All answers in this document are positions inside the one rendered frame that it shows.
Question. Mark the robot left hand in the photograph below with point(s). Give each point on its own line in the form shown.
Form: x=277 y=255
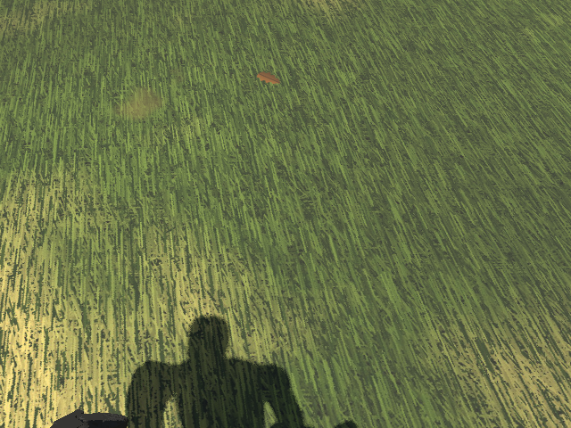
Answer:
x=78 y=419

